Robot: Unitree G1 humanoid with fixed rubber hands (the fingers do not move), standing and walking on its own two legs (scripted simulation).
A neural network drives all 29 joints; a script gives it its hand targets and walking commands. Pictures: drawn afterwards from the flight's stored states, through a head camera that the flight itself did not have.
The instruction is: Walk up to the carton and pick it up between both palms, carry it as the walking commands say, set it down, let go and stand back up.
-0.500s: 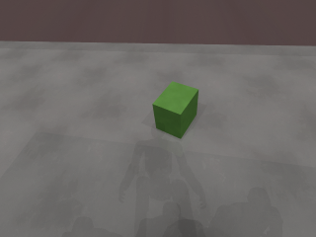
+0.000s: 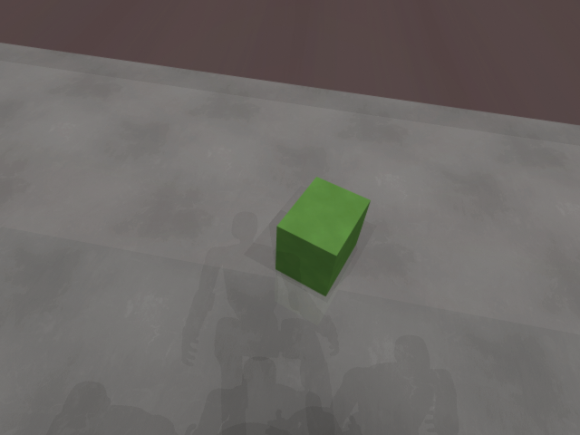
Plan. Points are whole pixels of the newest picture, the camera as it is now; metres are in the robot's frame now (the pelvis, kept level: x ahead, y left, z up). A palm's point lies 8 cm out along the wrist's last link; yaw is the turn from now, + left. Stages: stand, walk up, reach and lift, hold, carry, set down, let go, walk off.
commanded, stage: walk up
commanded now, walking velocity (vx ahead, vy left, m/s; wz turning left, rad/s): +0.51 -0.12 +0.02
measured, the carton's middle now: (321, 236) +0.92 -0.10 -0.63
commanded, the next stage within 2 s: none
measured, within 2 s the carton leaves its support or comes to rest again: neither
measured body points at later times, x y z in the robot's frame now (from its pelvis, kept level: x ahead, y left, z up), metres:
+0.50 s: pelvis +0.24 -0.06 +0.00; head +0.27 -0.09 +0.45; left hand +0.29 +0.21 -0.12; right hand +0.25 -0.31 -0.16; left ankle +0.17 +0.11 -0.65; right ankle +0.28 -0.15 -0.74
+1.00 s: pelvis +0.38 +0.03 +0.00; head +0.40 +0.06 +0.45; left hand +0.39 +0.28 -0.16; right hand +0.43 -0.22 -0.13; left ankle +0.41 +0.14 -0.74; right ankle +0.34 -0.12 -0.67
